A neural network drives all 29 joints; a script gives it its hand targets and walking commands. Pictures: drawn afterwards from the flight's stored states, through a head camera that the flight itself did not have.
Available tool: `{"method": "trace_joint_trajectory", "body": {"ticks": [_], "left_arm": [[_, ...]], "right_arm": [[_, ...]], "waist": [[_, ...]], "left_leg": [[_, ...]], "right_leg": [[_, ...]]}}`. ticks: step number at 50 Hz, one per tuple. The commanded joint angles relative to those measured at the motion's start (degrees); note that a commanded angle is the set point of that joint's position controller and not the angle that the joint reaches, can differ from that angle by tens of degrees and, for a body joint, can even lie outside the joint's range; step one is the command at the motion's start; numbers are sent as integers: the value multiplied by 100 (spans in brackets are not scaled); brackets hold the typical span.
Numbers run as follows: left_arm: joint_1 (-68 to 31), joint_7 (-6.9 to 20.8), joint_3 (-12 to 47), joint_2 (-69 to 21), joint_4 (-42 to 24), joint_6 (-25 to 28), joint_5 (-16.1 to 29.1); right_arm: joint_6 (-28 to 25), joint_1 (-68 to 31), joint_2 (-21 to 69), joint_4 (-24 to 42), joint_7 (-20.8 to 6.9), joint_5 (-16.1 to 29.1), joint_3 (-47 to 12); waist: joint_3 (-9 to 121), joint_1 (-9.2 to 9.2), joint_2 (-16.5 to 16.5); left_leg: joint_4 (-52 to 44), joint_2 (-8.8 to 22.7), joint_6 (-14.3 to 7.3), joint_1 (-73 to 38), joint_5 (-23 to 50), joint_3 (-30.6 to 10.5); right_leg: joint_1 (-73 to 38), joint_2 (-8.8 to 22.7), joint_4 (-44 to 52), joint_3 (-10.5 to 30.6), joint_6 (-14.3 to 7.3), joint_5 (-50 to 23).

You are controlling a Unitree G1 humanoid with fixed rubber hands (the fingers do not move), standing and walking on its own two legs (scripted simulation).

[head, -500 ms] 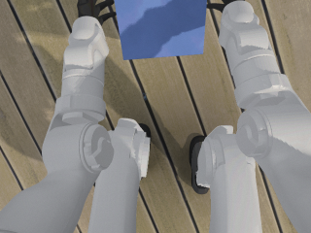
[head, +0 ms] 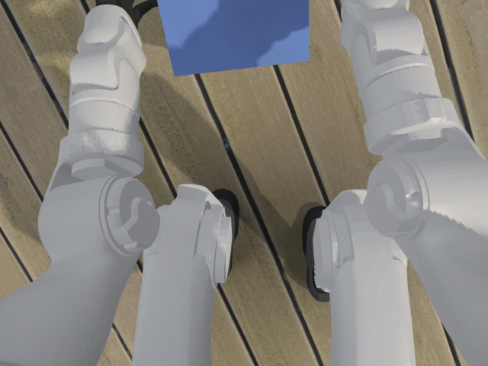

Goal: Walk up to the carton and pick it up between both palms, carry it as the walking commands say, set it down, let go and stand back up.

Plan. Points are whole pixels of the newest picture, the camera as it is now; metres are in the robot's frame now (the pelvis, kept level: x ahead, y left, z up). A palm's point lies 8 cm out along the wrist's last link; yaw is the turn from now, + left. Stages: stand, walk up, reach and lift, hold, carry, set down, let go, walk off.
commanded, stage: set down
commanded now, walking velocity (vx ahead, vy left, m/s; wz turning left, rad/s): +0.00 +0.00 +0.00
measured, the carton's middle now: out of the picture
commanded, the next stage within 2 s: none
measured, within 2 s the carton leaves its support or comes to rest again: rests again in 1.64 s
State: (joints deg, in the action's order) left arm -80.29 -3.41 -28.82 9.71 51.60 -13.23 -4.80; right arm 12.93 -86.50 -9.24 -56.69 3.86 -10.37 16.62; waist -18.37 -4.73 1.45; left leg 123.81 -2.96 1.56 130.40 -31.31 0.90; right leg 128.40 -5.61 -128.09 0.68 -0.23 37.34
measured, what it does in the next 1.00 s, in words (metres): stands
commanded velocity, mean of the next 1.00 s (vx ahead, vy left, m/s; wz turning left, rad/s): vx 0.00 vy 0.00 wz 0.00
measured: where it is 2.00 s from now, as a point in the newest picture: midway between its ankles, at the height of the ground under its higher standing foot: (269, 259)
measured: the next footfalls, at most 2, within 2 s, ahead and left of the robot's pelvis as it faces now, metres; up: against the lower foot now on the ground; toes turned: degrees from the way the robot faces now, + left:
none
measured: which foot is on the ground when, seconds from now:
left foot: down 0.00-1.00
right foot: down 0.00-1.00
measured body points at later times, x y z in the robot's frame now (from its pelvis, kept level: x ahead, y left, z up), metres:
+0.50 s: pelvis +0.01 +0.00 +0.00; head +0.38 -0.02 +0.25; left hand +0.55 +0.20 -0.16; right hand +0.58 -0.08 -0.17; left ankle +0.12 +0.12 -0.34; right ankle +0.09 -0.11 -0.34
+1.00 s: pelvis +0.01 +0.00 +0.00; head +0.39 -0.02 +0.24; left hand +0.56 +0.20 -0.16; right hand +0.59 -0.08 -0.17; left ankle +0.12 +0.12 -0.34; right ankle +0.09 -0.11 -0.34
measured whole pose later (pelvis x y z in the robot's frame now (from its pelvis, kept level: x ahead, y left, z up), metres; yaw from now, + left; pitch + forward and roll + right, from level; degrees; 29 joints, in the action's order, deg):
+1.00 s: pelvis +0.01 +0.00 +0.00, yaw +0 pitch +39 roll +2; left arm -80.6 -0.1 -34.4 9.4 51.7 -10.2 -8.3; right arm 9.4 -86.8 -7.7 -56.0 0.2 -15.2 21.0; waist -18.6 -4.1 2.6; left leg 124.3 -3.5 1.7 130.4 -33.4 0.9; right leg 127.9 -5.3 -128.6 0.8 -0.3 39.9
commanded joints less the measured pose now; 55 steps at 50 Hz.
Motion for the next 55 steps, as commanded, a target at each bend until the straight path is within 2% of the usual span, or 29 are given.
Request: {"method": "trace_joint_trajectory", "body": {"ticks": [1, 9, 20, 37, 55], "left_arm": [[-2626, 1492, 2010, -5255, 149, -76, 414], [-2375, 1523, 1910, -5230, 274, -72, 335], [-2027, 1514, 1678, -4993, 466, -75, 177], [-1613, 1483, 1330, -4593, 744, -68, -81], [-1297, 1433, 1100, -4273, 935, -29, -251]], "right_arm": [[13, -1839, 4533, -258, -1229, 279, -1446], [21, -1458, 4407, -365, -1236, 73, -1306], [35, -1076, 4189, -518, -1232, -147, -1121], [12, -736, 3790, -775, -1216, -385, -864], [-42, -638, 3452, -922, -1224, -448, -754]], "waist": [[5148, 343, -710], [4900, 464, -660], [4622, 512, -702], [4260, 511, -691], [4054, 463, -683]], "left_leg": [[-615, -522, -6, -2618, 1400, 190], [-590, -542, 20, -2447, 1391, 169], [-595, -545, 56, -2247, 1298, 159], [-599, -527, 108, -2069, 1201, 178], [-568, -490, 137, -2102, 1236, 166]], "right_leg": [[-2448, -306, 1286, -68, -155, -1702], [-2430, -277, 1275, -51, -167, -1791], [-2418, -239, 1288, -26, -151, -1809], [-2387, -199, 1325, -7, -120, -1772], [-2332, -157, 1294, -28, -80, -1762]]}}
